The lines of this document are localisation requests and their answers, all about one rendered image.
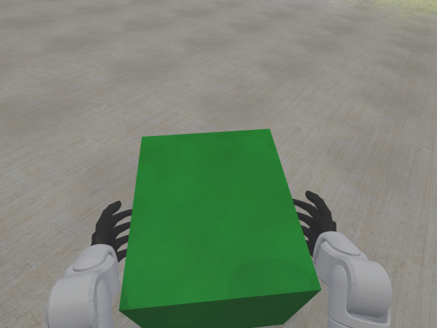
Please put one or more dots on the carton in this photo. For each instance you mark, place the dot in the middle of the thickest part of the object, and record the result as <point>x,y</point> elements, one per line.
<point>215,240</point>

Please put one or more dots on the robot left hand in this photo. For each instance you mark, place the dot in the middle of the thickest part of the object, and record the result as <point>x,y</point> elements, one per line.
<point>106,231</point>

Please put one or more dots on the left robot forearm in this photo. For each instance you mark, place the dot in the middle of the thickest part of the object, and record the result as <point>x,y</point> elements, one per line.
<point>82,299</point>

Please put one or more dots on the right robot forearm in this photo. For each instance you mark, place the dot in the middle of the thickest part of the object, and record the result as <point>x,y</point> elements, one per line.
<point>360,291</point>

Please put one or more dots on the robot right hand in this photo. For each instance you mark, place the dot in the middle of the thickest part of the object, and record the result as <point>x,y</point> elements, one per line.
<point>321,221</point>

